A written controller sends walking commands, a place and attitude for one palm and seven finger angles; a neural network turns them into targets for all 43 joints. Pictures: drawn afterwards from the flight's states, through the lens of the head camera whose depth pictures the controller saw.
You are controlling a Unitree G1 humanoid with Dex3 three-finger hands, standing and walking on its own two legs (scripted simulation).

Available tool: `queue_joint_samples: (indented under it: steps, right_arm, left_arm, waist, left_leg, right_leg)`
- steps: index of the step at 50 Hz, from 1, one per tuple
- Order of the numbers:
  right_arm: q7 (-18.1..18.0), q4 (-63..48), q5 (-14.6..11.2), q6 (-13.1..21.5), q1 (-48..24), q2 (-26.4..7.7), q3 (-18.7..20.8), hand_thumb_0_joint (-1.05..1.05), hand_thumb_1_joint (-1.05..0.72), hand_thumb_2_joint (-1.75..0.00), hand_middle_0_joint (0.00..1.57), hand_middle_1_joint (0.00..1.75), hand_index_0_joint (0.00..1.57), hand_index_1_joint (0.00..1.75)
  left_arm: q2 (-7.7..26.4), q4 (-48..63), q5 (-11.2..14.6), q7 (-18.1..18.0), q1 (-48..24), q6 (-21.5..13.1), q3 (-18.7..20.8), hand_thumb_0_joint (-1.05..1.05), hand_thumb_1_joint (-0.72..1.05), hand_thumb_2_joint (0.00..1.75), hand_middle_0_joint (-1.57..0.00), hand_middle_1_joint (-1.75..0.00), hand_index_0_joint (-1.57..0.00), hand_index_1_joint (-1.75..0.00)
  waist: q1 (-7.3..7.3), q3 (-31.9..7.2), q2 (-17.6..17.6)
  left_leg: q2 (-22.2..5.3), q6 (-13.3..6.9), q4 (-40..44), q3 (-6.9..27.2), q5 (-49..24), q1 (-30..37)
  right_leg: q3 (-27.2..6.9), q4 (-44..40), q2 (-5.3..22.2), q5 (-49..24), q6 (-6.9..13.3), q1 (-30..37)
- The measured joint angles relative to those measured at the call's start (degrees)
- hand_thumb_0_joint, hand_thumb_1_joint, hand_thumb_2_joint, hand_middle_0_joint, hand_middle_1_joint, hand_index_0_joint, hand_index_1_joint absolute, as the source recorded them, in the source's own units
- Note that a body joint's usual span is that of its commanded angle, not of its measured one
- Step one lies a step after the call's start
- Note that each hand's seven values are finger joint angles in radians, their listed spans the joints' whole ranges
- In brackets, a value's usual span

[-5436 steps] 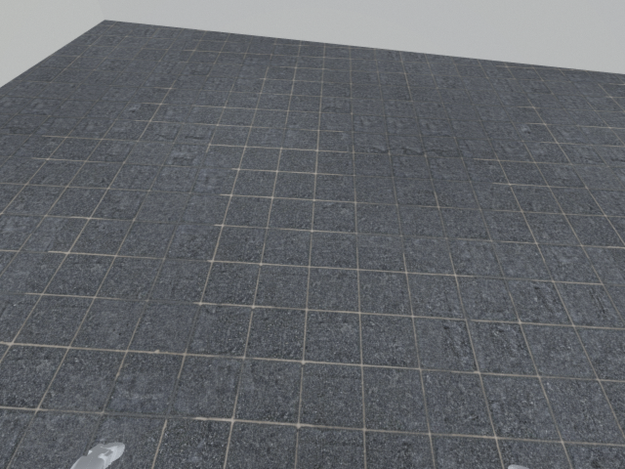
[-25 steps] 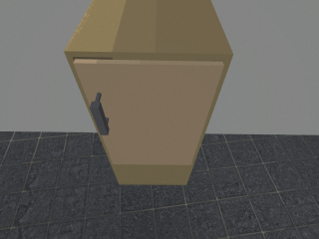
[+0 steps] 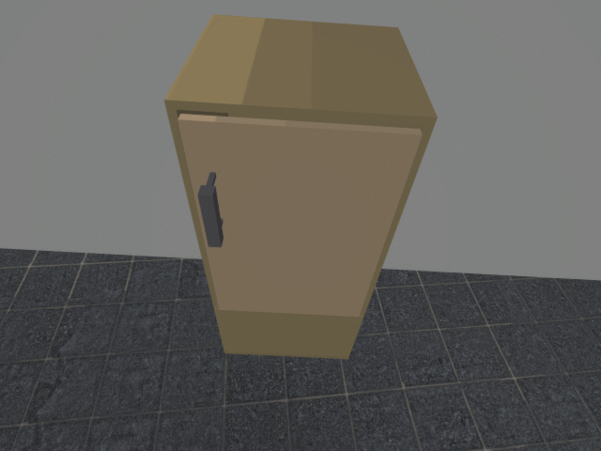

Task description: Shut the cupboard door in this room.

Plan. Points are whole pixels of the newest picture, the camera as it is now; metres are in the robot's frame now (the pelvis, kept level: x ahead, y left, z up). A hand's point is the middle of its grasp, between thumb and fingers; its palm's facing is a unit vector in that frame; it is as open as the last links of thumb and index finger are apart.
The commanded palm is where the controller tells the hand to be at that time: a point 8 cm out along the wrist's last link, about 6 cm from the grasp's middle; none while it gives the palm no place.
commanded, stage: come to a stop and stand still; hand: left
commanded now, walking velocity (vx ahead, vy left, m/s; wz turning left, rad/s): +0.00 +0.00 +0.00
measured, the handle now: (213, 209) +0.52 +0.20 -0.01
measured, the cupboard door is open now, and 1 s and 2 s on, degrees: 0 0 0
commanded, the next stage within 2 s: look again from close up in 0.12 s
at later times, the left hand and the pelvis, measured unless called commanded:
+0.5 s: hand out of the picture +0.01 +0.19 -0.17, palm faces +0.03 -0.98 -0.22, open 7.4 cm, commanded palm none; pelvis +0.02 +0.02 -0.01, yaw +0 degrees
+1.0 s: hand (179, 370) +0.23 +0.19 -0.04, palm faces +0.24 -0.96 -0.12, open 7.2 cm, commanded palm +0.14 +0.23 -0.07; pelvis +0.03 -0.01 -0.02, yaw +2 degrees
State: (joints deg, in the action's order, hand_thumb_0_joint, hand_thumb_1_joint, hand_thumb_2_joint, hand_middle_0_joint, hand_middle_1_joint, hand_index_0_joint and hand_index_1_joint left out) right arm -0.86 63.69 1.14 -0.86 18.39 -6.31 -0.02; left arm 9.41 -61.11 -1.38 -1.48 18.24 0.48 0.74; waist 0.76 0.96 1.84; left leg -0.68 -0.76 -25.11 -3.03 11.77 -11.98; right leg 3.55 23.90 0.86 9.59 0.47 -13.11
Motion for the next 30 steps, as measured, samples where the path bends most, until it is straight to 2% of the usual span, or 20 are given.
queue_joint_samples:
  steps: [11, 13, 16, 20, 24, 30]
  right_arm:
    - [-0.40, 0.94, -0.15, 0.35, 2.59, 1.47, -0.09, 0.01, -0.91, -0.90, 0.20, 0.30, 0.20, 0.30]
    - [0.01, 0.02, -0.15, 0.05, 2.24, 0.96, -0.12, 0.01, -0.90, -0.90, 0.20, 0.30, 0.20, 0.30]
    - [0.15, -2.09, 0.01, 0.60, 1.96, -0.01, 0.19, 0.01, -0.90, -0.90, 0.20, 0.30, 0.20, 0.30]
    - [-0.21, -3.55, 0.06, 1.45, 2.16, -0.85, 0.11, 0.01, -0.91, -0.90, 0.20, 0.30, 0.20, 0.30]
    - [-0.44, -3.22, 0.07, 1.60, 2.12, -1.96, -0.05, 0.03, -0.93, -0.90, 0.20, 0.30, 0.20, 0.30]
    - [-0.37, -3.12, -0.07, 2.40, 1.17, -2.98, -0.33, 0.02, -0.93, -0.90, 0.20, 0.30, 0.20, 0.30]
  left_arm:
    - [-2.58, -2.94, -0.02, -0.17, 4.94, -0.44, -0.25, 0.00, 0.91, 0.90, -0.19, -0.29, -0.20, -0.30]
    - [-3.22, -3.06, -0.25, -0.72, 4.91, -1.11, -1.12, 0.00, 0.91, 0.90, -0.19, -0.29, -0.20, -0.30]
    - [-3.76, -3.24, -0.24, -0.54, 4.96, -1.34, -1.53, 0.00, 0.91, 0.90, -0.20, -0.29, -0.20, -0.30]
    - [-3.45, -3.30, -0.27, -0.47, 4.24, -1.31, -1.40, 0.00, 0.91, 0.90, -0.20, -0.29, -0.20, -0.30]
    - [-2.65, -2.41, -0.18, -0.52, 2.58, -1.85, -1.18, 0.00, 0.91, 0.90, -0.20, -0.29, -0.20, -0.30]
    - [-1.63, -0.86, 0.08, -0.57, -0.27, -2.33, -0.96, 0.00, 0.91, 0.90, -0.19, -0.29, -0.20, -0.30]
  waist:
    - [0.23, -0.11, -0.15]
    - [0.39, 0.55, -1.16]
    - [-0.48, 0.42, -2.36]
    - [-1.08, -1.53, -3.79]
    - [-0.75, -2.87, -4.51]
    - [-0.92, -2.45, -4.33]
  left_leg:
    - [0.44, -0.48, -0.89, 0.00, 0.50, -1.45]
    - [-0.15, -0.20, -3.84, -0.02, 1.97, -3.06]
    - [0.22, -0.99, -6.68, -0.26, 3.64, -4.15]
    - [1.12, -1.58, -6.47, -0.71, 4.53, -2.82]
    - [1.91, -1.78, -4.26, -1.18, 4.23, -0.61]
    - [2.13, -1.45, -1.20, -1.68, 3.36, 1.56]
  right_leg:
    - [-0.27, 0.67, 0.34, 0.17, -0.32, -1.33]
    - [-0.20, 1.80, -0.06, 0.54, -0.43, -2.12]
    - [-0.48, 5.17, 0.41, 2.54, -0.49, -3.52]
    - [-1.01, 6.58, 1.31, 4.11, -0.96, -2.99]
    - [-1.54, 6.23, 2.00, 4.66, -1.39, -1.75]
    - [-2.08, 5.10, 2.07, 4.68, -1.44, -0.66]
